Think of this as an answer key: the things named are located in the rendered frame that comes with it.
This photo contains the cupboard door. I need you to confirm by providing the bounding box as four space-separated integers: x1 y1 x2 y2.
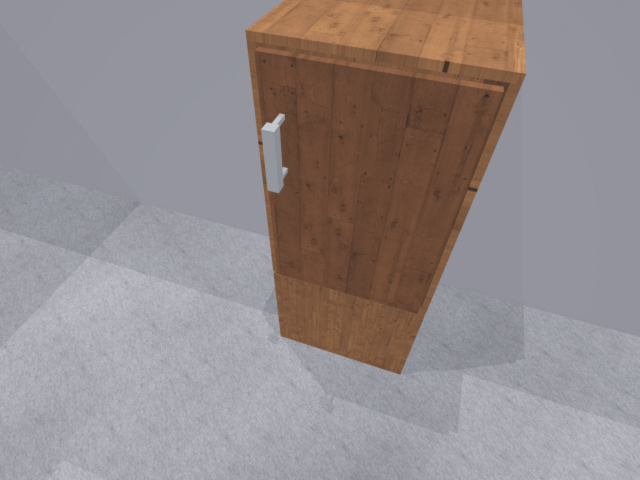
254 47 504 314

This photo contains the handle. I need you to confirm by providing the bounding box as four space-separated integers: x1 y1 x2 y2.
261 114 288 193

